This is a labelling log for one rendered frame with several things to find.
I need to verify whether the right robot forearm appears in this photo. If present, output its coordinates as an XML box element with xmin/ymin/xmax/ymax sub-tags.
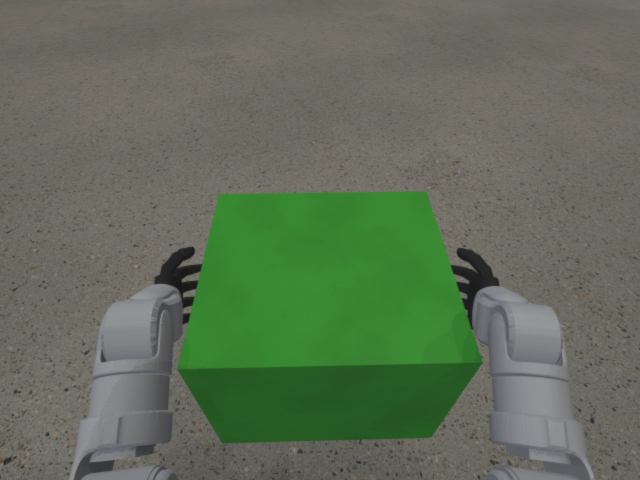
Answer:
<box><xmin>472</xmin><ymin>286</ymin><xmax>595</xmax><ymax>480</ymax></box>

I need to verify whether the left robot hand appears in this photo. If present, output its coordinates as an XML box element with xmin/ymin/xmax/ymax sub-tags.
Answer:
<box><xmin>154</xmin><ymin>247</ymin><xmax>202</xmax><ymax>324</ymax></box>

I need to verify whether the left robot forearm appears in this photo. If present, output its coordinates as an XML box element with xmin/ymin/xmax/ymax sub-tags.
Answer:
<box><xmin>69</xmin><ymin>284</ymin><xmax>183</xmax><ymax>480</ymax></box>

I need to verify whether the carton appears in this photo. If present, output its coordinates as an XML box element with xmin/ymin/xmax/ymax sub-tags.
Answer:
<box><xmin>177</xmin><ymin>191</ymin><xmax>483</xmax><ymax>443</ymax></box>

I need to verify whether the right robot hand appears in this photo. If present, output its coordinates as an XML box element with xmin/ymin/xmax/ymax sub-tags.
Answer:
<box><xmin>451</xmin><ymin>248</ymin><xmax>499</xmax><ymax>329</ymax></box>

